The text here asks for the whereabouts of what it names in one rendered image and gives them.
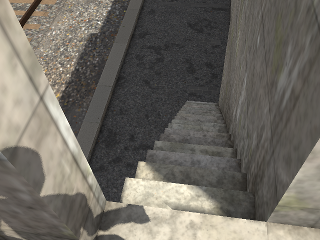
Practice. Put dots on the stairs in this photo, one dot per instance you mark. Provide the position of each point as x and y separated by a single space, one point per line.
193 168

